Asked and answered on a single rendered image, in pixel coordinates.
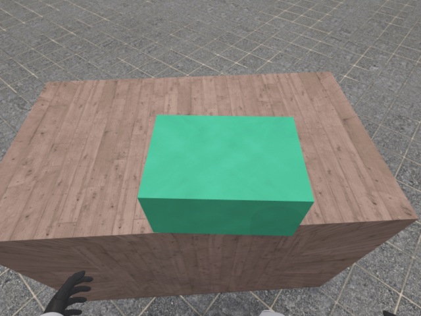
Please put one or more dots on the left robot hand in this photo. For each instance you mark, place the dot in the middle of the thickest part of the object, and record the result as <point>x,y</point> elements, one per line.
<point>61,300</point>

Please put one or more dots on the pedestal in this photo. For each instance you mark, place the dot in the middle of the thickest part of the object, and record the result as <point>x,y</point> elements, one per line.
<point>69,184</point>

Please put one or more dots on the carton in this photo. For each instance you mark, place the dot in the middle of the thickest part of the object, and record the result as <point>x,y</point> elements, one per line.
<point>225,175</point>

